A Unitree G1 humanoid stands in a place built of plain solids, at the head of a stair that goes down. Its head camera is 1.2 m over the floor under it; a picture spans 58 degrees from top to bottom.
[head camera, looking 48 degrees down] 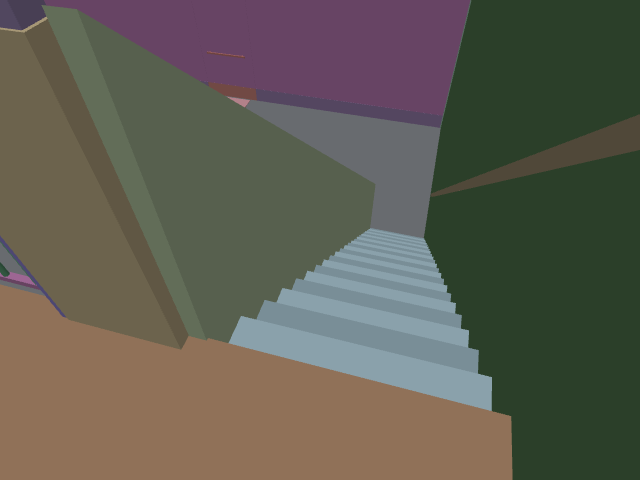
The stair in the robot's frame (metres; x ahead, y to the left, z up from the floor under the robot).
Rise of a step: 0.18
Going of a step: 0.20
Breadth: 0.90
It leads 15 degrees to the right of straight ahead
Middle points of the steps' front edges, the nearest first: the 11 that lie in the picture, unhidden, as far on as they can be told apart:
0.55 -0.09 0.00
0.75 -0.14 -0.18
0.94 -0.19 -0.37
1.14 -0.25 -0.55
1.34 -0.30 -0.73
1.53 -0.36 -0.91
1.73 -0.41 -1.10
1.92 -0.46 -1.28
2.12 -0.52 -1.46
2.32 -0.57 -1.65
2.51 -0.62 -1.83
